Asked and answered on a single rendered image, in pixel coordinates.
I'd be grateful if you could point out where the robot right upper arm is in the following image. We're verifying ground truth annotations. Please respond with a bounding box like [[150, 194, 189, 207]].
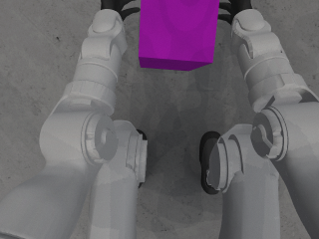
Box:
[[250, 102, 319, 239]]

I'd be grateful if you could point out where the left robot forearm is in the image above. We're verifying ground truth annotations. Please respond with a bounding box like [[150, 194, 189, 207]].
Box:
[[39, 9, 128, 144]]

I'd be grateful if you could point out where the robot left upper arm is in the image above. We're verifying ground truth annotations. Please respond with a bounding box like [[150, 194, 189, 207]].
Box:
[[0, 111, 119, 239]]

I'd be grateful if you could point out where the robot right hand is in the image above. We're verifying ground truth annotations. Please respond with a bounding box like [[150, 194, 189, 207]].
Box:
[[217, 0, 252, 25]]

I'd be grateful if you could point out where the carton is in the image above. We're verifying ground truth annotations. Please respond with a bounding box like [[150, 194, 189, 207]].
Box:
[[139, 0, 219, 71]]

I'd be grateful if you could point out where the right robot forearm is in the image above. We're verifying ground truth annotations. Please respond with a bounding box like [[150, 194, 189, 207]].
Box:
[[230, 9, 319, 113]]

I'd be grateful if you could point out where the robot left hand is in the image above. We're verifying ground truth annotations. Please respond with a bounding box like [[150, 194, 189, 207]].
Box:
[[101, 0, 141, 21]]

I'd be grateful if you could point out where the left robot thigh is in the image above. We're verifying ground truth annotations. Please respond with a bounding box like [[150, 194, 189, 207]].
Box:
[[86, 129, 148, 239]]

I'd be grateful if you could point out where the robot left shin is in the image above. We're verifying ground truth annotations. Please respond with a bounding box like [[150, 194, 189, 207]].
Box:
[[113, 119, 139, 136]]

